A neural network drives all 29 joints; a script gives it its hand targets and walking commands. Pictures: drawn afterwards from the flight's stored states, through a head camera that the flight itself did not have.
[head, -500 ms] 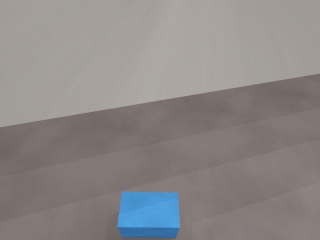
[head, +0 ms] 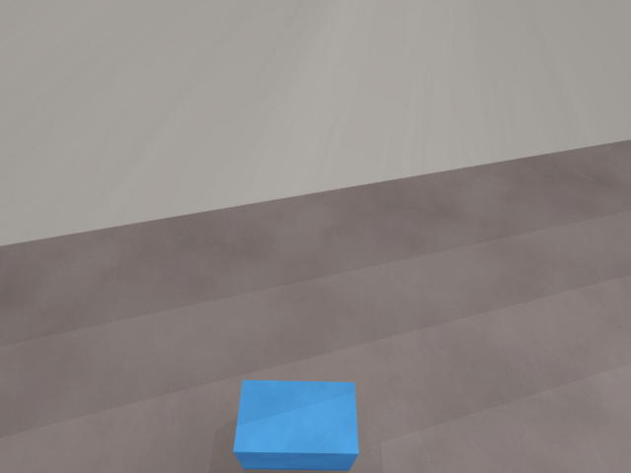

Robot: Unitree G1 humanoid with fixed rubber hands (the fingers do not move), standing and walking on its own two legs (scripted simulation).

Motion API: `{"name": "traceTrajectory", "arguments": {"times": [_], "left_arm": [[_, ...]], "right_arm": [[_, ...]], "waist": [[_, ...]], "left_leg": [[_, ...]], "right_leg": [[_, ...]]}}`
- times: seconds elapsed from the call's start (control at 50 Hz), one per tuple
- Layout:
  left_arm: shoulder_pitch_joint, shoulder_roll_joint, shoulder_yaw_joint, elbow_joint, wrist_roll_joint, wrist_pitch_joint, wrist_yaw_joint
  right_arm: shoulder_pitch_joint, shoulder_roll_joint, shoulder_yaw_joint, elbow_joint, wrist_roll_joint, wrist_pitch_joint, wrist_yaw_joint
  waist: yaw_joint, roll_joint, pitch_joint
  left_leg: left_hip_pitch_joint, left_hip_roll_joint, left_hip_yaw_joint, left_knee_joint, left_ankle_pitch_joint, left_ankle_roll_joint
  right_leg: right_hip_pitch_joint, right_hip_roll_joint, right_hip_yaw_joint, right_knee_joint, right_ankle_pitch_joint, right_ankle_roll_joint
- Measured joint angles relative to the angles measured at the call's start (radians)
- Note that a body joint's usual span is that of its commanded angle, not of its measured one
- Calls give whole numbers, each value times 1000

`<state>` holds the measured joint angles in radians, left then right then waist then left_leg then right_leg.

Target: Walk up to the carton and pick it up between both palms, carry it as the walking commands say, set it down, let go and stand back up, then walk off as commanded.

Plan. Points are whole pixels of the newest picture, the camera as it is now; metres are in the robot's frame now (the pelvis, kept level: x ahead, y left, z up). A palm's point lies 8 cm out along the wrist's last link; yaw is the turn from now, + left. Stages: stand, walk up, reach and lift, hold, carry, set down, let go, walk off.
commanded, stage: walk up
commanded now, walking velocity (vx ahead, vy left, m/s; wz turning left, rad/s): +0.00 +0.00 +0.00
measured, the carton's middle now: (297, 426) +0.34 +0.04 -0.67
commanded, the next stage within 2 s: stand in 0.92 s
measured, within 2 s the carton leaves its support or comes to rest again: neither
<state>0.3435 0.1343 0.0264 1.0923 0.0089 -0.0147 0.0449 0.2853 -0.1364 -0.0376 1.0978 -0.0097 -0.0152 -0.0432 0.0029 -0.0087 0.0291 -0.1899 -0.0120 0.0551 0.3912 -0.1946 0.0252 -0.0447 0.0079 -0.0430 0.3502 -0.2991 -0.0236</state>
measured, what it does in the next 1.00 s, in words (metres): steps on the spot: right foot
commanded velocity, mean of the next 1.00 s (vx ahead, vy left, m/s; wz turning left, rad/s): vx -0.05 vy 0.01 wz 0.00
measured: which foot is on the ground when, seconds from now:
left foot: down 0.00-1.00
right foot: down 0.00-0.34, up 0.36-0.60, down 0.62-1.00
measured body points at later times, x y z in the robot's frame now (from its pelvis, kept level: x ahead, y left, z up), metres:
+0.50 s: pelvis -0.04 +0.06 -0.01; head +0.00 +0.08 +0.44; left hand +0.00 +0.31 -0.16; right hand +0.00 -0.19 -0.15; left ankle +0.00 +0.17 -0.74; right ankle -0.09 -0.08 -0.70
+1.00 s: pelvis -0.05 +0.05 +0.00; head -0.04 +0.06 +0.45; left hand -0.05 +0.28 -0.16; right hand -0.08 -0.18 -0.15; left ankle +0.00 +0.17 -0.74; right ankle -0.08 -0.06 -0.74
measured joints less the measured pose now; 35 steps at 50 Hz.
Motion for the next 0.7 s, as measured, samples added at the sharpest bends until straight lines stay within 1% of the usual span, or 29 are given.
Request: {"name": "traceTrajectory", "arguments": {"times": [0.08, 0.1, 0.14, 0.16, 0.2, 0.22, 0.24, 0.28, 0.32, 0.34, 0.36, 0.4, 0.42, 0.46, 0.54, 0.58, 0.62, 0.64, 0.66, 0.7], "left_arm": [[-6, 4, 0, -7, 1, 1, 1], [-12, 6, 4, -13, 4, 2, 4], [-29, 15, 17, -31, 5, 2, 16], [-33, 24, 23, -37, 8, 2, 20], [-32, 43, 32, -45, 17, 13, 28], [-31, 53, 34, -49, 19, 21, 31], [-31, 62, 34, -50, 21, 29, 31], [-32, 77, 34, -47, 22, 39, 25], [-36, 85, 35, -46, 19, 41, 15], [-38, 86, 36, -50, 17, 39, 11], [-49, 91, 41, -57, 14, 40, 8], [-70, 99, 53, -79, 14, 53, 7], [-79, 103, 55, -88, 14, 57, 5], [-89, 104, 52, -98, 15, 61, -5], [-103, 83, 40, -103, 14, 64, -14], [-101, 70, 31, -103, 12, 58, -13], [-90, 60, 22, -102, 14, 45, -12], [-86, 51, 18, -96, 16, 37, -12], [-80, 41, 14, -91, 15, 31, -13], [-61, 27, 7, -81, 9, 24, -18]], "right_arm": [[2, -4, -1, -1, 1, 0, -1], [-1, -8, -6, -6, 2, 3, -2], [-13, -29, -22, -22, 2, 16, -1], [-19, -41, -28, -30, 0, 25, -2], [-32, -61, -35, -47, -5, 48, -5], [-39, -68, -37, -59, -7, 59, -5], [-45, -72, -36, -69, -8, 65, -3], [-52, -72, -26, -82, -9, 64, 3], [-52, -69, -18, -92, -11, 53, 5], [-48, -71, -18, -99, -12, 43, 2], [-50, -64, -20, -103, -13, 36, 0], [-55, -49, -19, -118, -11, 28, -2], [-57, -42, -17, -125, -10, 26, -4], [-54, -29, -11, -131, -13, 28, -5], [-48, -15, -7, -127, -21, 33, -4], [-41, -13, -7, -118, -23, 33, -1], [-30, -12, -7, -110, -19, 34, 4], [-25, -14, -9, -104, -17, 34, 8], [-19, -18, -11, -99, -13, 35, 11], [-3, -21, -11, -88, -11, 35, 17]], "waist": [[0, -1, 0], [2, 1, 3], [14, 9, 23], [21, 10, 31], [27, 3, 41], [28, -2, 44], [24, -6, 44], [17, -14, 36], [13, -14, 30], [11, -4, 27], [9, -12, 32], [13, -21, 44], [12, -22, 47], [7, -26, 41], [-1, -22, 25], [-4, -17, 19], [-4, -18, 12], [-5, -8, 12], [-6, 9, 12], [-9, 32, 5]], "left_leg": [[-2, -2, 1, 6, -6, 1], [-20, -1, 2, 28, -8, 2], [-90, 6, 15, 141, -10, -8], [-132, 8, 22, 233, -73, -18], [-204, 2, 14, 421, -222, -33], [-225, 0, 8, 479, -258, -36], [-230, 5, 4, 491, -259, -37], [-193, 20, -5, 398, -192, -38], [-118, 39, -18, 222, -78, -39], [-92, 50, -24, 163, -40, -39], [-102, 44, -21, 170, -65, -34], [-125, 45, -14, 189, -82, -20], [-126, 48, -11, 180, -74, -15], [-115, 49, -6, 143, -46, -14], [-100, 37, -1, 81, 2, -6], [-97, 32, 2, 65, 17, -8], [-99, 22, 7, 61, 25, -14], [-99, 24, 4, 63, 27, -18], [-91, 31, -3, 56, 31, -20], [-73, 40, -12, 39, 30, -22]], "right_leg": [[-3, -2, 1, 6, -5, 2], [-19, -3, 2, 26, -10, 3], [-59, -6, 6, 80, -25, 3], [-74, -11, 9, 102, -35, 3], [-94, -26, 15, 133, -47, 7], [-100, -35, 20, 140, -48, 14], [-103, -43, 22, 140, -46, 23], [-101, -52, 25, 135, -42, 39], [-113, -53, 28, 161, -53, 52], [-130, -48, 26, 190, -67, 59], [-159, -51, 32, 245, -119, 56], [-241, -32, 52, 426, -246, 49], [-272, -22, 55, 500, -256, 43], [-295, -18, 48, 544, -215, 33], [-254, -18, 44, 414, -171, 35], [-213, -16, 40, 305, -132, 36], [-154, -21, 33, 156, -56, 31], [-138, -18, 28, 114, 3, 23], [-128, -11, 21, 99, 29, 16], [-101, 1, 12, 64, 48, 8]]}}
